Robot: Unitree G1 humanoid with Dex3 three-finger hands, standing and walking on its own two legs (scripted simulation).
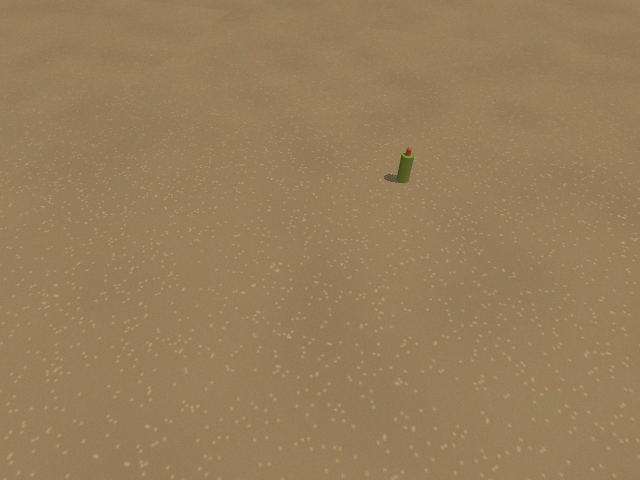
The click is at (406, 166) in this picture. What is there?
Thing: necked bottle
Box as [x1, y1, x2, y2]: [397, 148, 413, 182]
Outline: 410,148 407,148 407,150 402,152 397,174 397,180 400,182 406,182 408,180 413,159 413,153 410,151
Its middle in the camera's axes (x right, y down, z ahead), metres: +0.43 -0.37 +1.90
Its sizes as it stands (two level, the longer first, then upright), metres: 0.061 0.061 0.190
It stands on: the floor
